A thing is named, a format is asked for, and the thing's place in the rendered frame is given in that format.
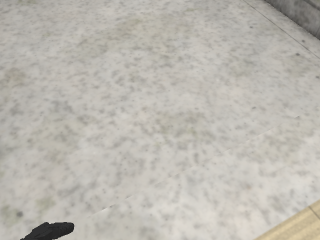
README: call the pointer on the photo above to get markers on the robot left hand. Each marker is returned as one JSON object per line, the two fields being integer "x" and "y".
{"x": 51, "y": 231}

